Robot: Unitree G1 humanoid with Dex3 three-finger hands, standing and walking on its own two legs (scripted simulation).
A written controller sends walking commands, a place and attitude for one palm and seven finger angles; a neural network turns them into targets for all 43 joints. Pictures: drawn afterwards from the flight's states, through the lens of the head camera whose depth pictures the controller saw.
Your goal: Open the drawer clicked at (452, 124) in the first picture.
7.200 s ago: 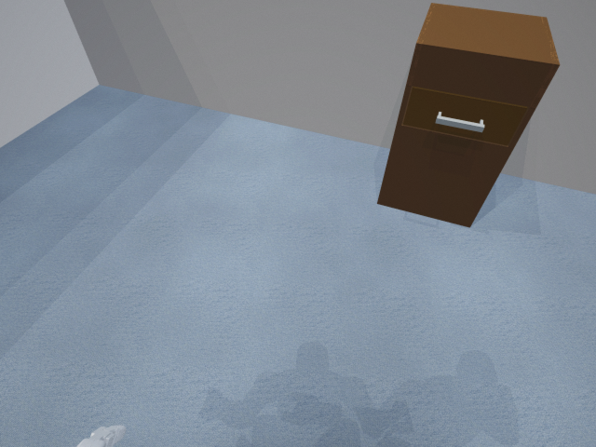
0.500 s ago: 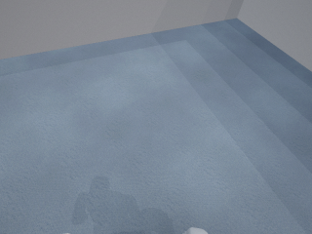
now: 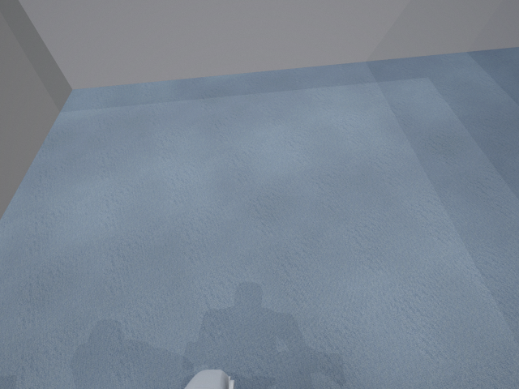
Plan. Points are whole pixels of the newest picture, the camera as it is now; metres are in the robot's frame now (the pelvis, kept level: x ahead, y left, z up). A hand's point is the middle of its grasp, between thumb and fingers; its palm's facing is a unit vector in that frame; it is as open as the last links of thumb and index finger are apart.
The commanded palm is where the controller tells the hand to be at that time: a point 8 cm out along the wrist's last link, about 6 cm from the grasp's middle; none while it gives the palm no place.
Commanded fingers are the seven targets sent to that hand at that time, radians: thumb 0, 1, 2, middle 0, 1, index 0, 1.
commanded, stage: turn to face it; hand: left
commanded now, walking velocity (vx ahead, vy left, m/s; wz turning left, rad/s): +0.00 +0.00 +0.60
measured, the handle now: out of the picture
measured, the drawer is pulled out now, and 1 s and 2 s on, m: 0.00 0.00 0.00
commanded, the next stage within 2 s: none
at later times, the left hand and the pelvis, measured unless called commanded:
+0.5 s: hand out of the picture +0.03 +0.29 -0.17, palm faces +0.30 -0.92 -0.25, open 7.4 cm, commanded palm none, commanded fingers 0.00 0.90 0.90 -0.20 -0.30 -0.20 -0.30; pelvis -0.01 +0.05 +0.00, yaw +16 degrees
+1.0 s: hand out of the picture -0.02 +0.20 -0.14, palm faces +0.54 -0.79 -0.29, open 7.4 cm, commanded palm none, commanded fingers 0.00 0.90 0.90 -0.20 -0.30 -0.20 -0.30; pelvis +0.00 -0.01 +0.00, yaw +35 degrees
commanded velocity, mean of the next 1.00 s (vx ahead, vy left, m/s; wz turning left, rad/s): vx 0.00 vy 0.00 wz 0.60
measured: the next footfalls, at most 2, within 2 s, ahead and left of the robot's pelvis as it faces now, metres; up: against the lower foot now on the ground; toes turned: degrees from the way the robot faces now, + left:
left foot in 0.20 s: +0.01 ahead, +0.15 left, +0.00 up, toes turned +14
right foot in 0.72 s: +0.09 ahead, -0.07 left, +0.00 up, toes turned +23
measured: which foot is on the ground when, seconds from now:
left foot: up 0.00-0.18, down 0.20-0.72, up 0.74-1.00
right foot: down 0.00-0.20, up 0.22-0.70, down 0.72-1.00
